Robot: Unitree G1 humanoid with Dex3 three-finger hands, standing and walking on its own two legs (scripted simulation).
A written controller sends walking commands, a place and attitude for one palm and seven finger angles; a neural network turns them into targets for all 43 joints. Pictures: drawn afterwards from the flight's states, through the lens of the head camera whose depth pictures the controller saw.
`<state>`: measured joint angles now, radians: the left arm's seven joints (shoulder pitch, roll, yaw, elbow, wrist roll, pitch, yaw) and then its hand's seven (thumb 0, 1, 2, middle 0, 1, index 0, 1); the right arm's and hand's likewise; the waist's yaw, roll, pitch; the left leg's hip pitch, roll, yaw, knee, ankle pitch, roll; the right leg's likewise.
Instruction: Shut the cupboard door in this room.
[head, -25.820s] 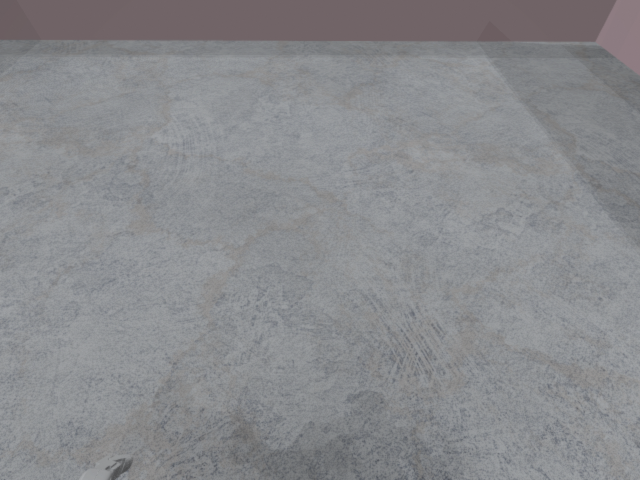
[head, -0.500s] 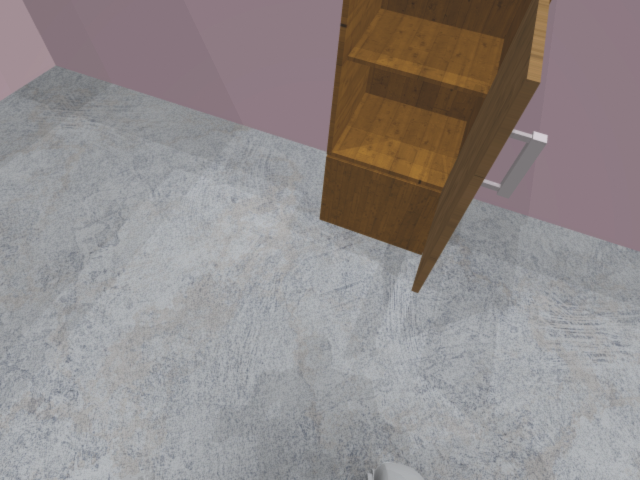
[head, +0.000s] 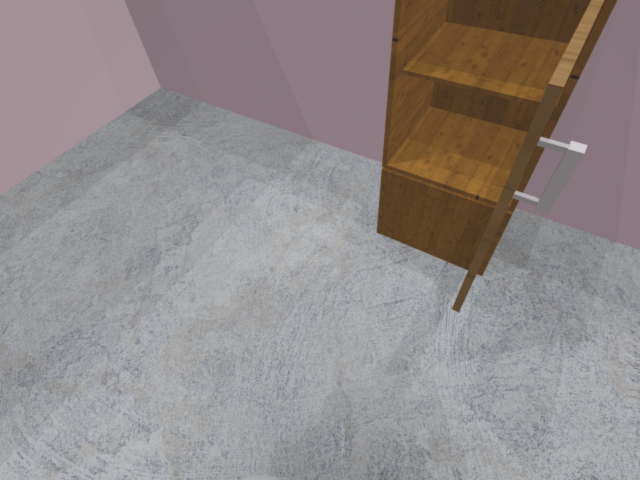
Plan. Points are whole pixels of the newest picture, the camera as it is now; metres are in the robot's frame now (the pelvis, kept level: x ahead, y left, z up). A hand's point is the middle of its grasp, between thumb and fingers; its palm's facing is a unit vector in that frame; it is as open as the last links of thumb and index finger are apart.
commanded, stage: turn or walk to find it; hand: left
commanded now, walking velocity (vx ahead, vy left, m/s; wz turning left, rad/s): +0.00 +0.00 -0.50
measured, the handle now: (545, 175) +0.57 -0.31 +0.03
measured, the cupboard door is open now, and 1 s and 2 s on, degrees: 89 89 89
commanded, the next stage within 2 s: stand and wait in 0.60 s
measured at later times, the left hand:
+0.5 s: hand out of the picture +0.09 +0.20 -0.18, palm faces -0.17 -0.94 -0.29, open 7.3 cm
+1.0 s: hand out of the picture +0.10 +0.16 -0.18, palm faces -0.24 -0.96 -0.17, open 7.2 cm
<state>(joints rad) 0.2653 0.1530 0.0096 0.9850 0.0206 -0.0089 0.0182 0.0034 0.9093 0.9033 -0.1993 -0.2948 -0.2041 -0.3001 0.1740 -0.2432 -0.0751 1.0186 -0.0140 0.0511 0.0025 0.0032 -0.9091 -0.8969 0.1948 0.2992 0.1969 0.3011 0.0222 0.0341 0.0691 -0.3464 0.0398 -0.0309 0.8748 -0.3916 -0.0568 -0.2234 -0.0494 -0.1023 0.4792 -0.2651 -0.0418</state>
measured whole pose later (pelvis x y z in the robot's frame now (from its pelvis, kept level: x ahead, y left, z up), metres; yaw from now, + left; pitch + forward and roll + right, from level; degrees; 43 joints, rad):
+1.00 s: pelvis +0.01 +0.00 +0.00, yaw -16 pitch -1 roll +0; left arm 0.20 0.19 0.02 1.06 0.01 0.01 0.02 0.00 0.93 0.90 -0.20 -0.29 -0.20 -0.30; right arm 0.26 -0.14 -0.01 1.11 -0.01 0.00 -0.02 0.01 -0.93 -0.90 0.20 0.30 0.20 0.30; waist 0.01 -0.04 0.03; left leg -0.18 0.03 0.05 0.46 -0.26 0.00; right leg -0.18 -0.01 -0.06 0.45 -0.25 0.00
